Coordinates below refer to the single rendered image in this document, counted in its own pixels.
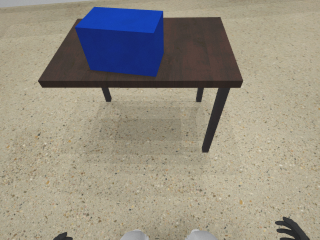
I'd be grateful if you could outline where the left robot thigh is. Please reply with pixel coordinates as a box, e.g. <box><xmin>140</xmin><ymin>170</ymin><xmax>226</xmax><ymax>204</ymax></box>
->
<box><xmin>120</xmin><ymin>230</ymin><xmax>149</xmax><ymax>240</ymax></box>

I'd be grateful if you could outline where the carton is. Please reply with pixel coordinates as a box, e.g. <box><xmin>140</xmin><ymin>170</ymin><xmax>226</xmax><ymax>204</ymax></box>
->
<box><xmin>75</xmin><ymin>7</ymin><xmax>164</xmax><ymax>77</ymax></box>

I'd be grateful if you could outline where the right robot hand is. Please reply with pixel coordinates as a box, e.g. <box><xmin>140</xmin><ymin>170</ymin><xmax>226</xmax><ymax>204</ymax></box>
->
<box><xmin>275</xmin><ymin>216</ymin><xmax>310</xmax><ymax>240</ymax></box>

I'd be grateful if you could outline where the robot thigh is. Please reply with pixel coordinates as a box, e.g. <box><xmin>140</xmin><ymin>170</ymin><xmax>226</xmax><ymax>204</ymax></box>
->
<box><xmin>185</xmin><ymin>230</ymin><xmax>218</xmax><ymax>240</ymax></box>
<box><xmin>120</xmin><ymin>230</ymin><xmax>149</xmax><ymax>240</ymax></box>

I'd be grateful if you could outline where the table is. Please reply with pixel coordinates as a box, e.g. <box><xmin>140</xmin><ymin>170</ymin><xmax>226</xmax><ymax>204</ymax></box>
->
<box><xmin>38</xmin><ymin>17</ymin><xmax>243</xmax><ymax>153</ymax></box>

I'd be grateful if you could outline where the right robot thigh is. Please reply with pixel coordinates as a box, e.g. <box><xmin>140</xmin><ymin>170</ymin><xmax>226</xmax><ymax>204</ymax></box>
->
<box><xmin>185</xmin><ymin>230</ymin><xmax>218</xmax><ymax>240</ymax></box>

